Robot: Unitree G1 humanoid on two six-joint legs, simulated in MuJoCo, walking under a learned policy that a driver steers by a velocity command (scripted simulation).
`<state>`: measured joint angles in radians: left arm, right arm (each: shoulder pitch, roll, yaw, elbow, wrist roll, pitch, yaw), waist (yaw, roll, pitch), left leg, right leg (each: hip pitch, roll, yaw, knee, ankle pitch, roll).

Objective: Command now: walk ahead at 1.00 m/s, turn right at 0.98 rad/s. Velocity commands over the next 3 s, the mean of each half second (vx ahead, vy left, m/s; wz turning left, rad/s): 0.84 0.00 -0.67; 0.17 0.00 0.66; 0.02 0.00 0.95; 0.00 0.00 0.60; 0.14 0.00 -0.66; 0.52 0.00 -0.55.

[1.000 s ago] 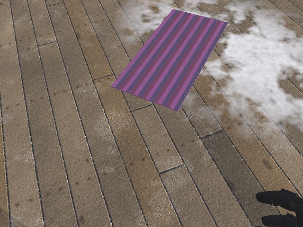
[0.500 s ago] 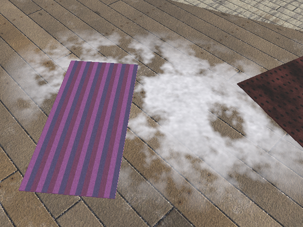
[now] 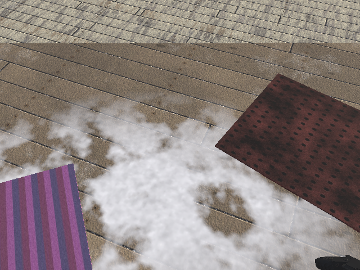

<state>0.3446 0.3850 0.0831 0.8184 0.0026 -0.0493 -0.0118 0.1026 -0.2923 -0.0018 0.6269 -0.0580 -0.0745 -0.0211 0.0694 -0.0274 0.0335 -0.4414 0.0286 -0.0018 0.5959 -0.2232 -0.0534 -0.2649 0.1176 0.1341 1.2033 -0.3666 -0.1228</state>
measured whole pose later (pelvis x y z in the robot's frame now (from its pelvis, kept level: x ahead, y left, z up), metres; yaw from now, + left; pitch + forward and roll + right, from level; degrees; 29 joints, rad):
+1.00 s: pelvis +0.61 -0.08 +0.01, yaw +3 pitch +2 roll +0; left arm -0.01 0.26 0.04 0.68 0.01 -0.01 0.01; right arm 0.25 -0.31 -0.09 0.61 0.01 0.00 -0.01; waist -0.05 0.01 0.07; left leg -0.43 -0.13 -0.05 0.49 -0.10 0.10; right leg -0.53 0.07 0.11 1.20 -0.45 0.04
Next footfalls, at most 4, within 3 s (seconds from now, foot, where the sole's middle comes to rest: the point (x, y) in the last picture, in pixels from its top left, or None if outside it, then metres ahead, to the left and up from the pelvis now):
0.36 right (233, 263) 0.48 -0.12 -0.76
0.84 left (206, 197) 0.74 -0.02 -0.76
1.26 right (256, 189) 0.79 -0.22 -0.76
1.70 left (202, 228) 0.60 -0.01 -0.76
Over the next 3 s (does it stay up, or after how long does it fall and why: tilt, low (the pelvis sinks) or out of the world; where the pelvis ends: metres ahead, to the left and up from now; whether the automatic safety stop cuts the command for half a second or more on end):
stays up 0.92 -0.04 0.00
